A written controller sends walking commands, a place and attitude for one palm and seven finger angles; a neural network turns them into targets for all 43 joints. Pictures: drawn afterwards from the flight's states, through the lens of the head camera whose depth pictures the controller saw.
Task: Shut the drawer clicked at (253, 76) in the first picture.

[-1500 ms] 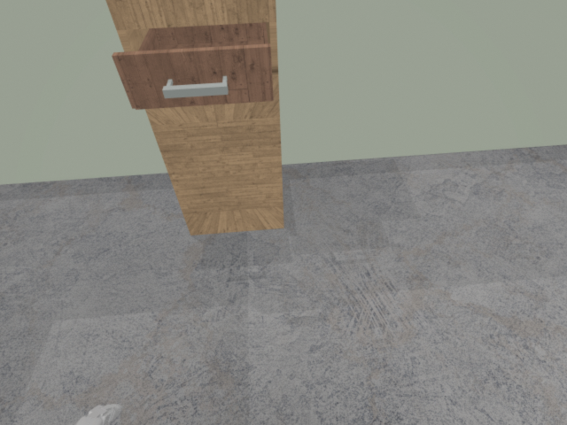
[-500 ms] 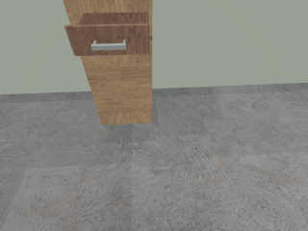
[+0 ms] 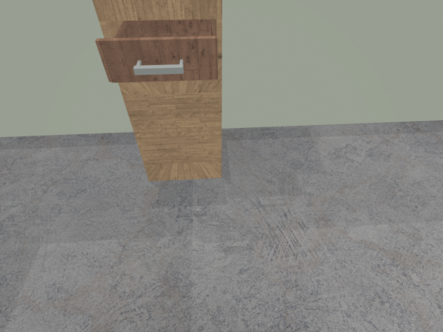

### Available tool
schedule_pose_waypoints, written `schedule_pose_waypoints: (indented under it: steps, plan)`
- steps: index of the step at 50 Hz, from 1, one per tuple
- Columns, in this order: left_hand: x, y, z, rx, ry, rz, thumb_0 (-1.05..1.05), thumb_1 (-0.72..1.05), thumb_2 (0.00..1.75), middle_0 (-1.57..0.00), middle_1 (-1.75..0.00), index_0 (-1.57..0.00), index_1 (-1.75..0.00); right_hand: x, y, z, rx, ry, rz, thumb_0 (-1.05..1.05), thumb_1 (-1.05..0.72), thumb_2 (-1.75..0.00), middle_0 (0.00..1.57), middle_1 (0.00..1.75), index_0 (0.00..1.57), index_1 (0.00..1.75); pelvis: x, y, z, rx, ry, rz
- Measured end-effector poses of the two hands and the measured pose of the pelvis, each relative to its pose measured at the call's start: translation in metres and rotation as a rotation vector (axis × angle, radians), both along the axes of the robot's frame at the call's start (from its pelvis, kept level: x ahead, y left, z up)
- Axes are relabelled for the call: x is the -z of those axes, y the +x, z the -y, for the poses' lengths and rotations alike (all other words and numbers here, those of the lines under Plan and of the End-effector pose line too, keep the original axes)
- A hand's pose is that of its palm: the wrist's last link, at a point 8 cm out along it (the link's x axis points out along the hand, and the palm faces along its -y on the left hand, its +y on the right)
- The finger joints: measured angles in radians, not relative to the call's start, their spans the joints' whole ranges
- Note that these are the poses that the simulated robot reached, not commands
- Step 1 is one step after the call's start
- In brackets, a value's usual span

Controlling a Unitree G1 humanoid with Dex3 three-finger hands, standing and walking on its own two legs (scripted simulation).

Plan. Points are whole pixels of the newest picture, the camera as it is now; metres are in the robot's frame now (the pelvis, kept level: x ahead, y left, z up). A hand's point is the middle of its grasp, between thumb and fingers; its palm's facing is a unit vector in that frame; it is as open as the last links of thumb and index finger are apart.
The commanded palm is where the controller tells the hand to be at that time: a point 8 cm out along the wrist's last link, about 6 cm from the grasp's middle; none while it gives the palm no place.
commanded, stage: turn to face it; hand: left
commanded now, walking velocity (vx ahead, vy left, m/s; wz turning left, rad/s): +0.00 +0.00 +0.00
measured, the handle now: (159, 66) +0.88 +0.26 +0.05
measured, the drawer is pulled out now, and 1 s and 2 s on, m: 0.16 0.16 0.16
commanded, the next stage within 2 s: take the last steps up to it in 0.12 s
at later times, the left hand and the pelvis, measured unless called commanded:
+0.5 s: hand out of the picture +0.01 +0.22 -0.19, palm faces +0.12 -0.97 -0.20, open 7.4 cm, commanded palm none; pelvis +0.03 +0.02 -0.01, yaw +5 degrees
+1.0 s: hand (147, 282) +0.26 +0.20 -0.18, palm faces +0.04 -0.98 -0.20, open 7.3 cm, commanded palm none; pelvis +0.19 +0.01 -0.02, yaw +4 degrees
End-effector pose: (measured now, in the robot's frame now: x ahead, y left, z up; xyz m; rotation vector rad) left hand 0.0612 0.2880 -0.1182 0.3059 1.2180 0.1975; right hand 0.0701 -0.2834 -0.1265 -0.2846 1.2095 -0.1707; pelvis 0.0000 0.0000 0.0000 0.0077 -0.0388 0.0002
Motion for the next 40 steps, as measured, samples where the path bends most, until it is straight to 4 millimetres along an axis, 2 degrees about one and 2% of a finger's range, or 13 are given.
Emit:
schedule_pose_waypoints:
  steps: [10,15,21,26,29,31,34,40]
  plan:
    - [0.0,0.002,0.003,-0.013,0.003,0.015,0.01,0.9,0.9,-0.2,-0.3,-0.2,-0.3,0.001,0.002,0.004,-0.011,-0.003,-0.006,0.0,-0.91,-0.9,0.2,0.3,0.2,0.3,0.001,0.0,0.004,-0.016,0.0,0.001]
    - [0.004,-0.005,0.011,-0.036,-0.011,0.013,0.01,0.9,0.9,-0.2,-0.3,-0.2,-0.3,0.008,-0.003,-0.003,-0.023,0.014,-0.031,0.0,-0.91,-0.9,0.2,0.3,0.2,0.3,0.003,-0.001,0.005,-0.031,-0.003,0.0]
    - [0.022,-0.034,0.024,-0.111,-0.089,-0.026,0.01,0.9,0.9,-0.2,-0.3,-0.2,-0.3,0.014,-0.017,-0.031,-0.035,0.05,-0.111,0.0,-0.91,-0.9,0.2,0.3,0.19,0.3,0.006,0.014,-0.003,-0.07,-0.017,-0.006]
    - [0.044,-0.066,0.023,-0.183,-0.16,-0.126,0.01,0.9,0.9,-0.2,-0.3,-0.2,-0.3,0.018,-0.021,-0.062,-0.025,0.059,-0.148,0.0,-0.91,-0.9,0.2,0.3,0.2,0.3,0.014,0.034,-0.025,-0.098,-0.032,-0.002]
    - [0.05,-0.075,0.022,-0.188,-0.183,-0.218,0.01,0.91,0.9,-0.2,-0.3,-0.2,-0.3,0.02,-0.028,-0.081,0.019,0.069,-0.158,0.0,-0.91,-0.9,0.2,0.3,0.2,0.3,0.015,0.046,-0.036,-0.072,-0.015,-0.002]
    - [0.046,-0.069,0.021,-0.177,-0.193,-0.252,0.01,0.91,0.9,-0.2,-0.3,-0.2,-0.3,0.017,-0.037,-0.094,0.055,0.082,-0.181,0.0,-0.91,-0.9,0.2,0.3,0.2,0.3,0.011,0.055,-0.041,-0.064,-0.012,-0.008]
    - [0.039,-0.047,0.02,-0.168,-0.204,-0.246,0.01,0.91,0.9,-0.2,-0.3,-0.2,-0.3,0.011,-0.05,-0.111,0.091,0.106,-0.243,0.0,-0.91,-0.9,0.2,0.3,0.2,0.3,0.005,0.07,-0.045,-0.069,-0.01,-0.015]
    - [0.035,0.025,0.024,-0.152,-0.206,-0.163,0.01,0.91,0.9,-0.2,-0.29,-0.2,-0.3,0.006,-0.06,-0.132,0.143,0.149,-0.36,0.0,-0.91,-0.9,0.2,0.3,0.2,0.3,0.001,0.105,-0.043,-0.072,-0.004,-0.023]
